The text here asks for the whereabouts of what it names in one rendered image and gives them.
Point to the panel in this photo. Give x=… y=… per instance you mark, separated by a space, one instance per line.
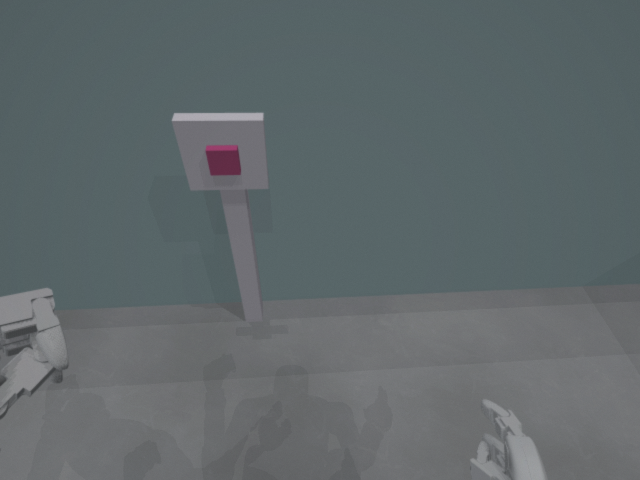
x=195 y=131

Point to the left robot hand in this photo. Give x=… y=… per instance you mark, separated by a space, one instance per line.
x=29 y=328

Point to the button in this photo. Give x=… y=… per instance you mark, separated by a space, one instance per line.
x=223 y=159

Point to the right robot hand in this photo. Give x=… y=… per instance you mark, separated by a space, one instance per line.
x=517 y=459

